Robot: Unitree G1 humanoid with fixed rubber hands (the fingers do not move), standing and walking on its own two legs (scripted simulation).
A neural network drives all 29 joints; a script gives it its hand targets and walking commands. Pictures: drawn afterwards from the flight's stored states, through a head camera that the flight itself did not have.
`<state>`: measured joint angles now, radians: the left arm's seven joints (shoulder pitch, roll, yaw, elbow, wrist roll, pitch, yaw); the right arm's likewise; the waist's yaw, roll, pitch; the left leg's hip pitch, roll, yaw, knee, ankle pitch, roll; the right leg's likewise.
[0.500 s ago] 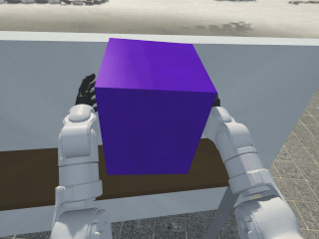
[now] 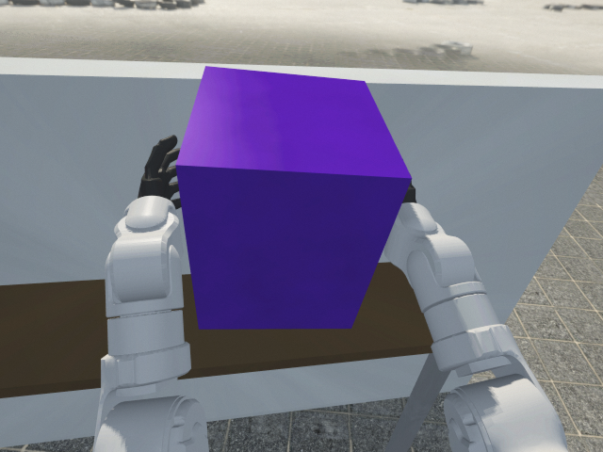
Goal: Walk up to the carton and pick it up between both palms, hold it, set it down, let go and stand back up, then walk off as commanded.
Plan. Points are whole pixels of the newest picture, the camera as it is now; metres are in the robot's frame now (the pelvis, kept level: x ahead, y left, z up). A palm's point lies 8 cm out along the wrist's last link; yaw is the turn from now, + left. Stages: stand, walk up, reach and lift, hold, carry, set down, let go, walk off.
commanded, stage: hold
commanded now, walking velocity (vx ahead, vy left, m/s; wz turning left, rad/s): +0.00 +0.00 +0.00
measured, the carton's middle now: (282, 204) +0.38 +0.02 +0.22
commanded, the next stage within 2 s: none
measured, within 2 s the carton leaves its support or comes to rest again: neither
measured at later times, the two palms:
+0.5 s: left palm (161, 202) +0.35 +0.16 +0.23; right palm (398, 210) +0.36 -0.13 +0.22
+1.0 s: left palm (160, 205) +0.35 +0.16 +0.23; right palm (397, 210) +0.36 -0.13 +0.22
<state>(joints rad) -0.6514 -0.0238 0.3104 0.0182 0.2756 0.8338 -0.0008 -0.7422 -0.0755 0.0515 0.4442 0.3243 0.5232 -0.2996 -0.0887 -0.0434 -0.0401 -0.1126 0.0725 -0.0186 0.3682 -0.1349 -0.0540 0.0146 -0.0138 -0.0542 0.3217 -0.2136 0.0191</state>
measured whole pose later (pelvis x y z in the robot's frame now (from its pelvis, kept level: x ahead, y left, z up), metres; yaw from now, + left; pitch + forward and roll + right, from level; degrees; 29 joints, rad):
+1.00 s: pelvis +0.00 +0.00 +0.00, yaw +0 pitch -7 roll -1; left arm -0.66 -0.02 0.32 0.05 0.28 0.82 0.00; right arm -0.76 -0.07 0.04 0.49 0.31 0.52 -0.29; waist -0.09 -0.05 -0.03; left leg -0.11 0.07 -0.02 0.37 -0.13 -0.05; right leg 0.01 -0.02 -0.05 0.33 -0.21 0.02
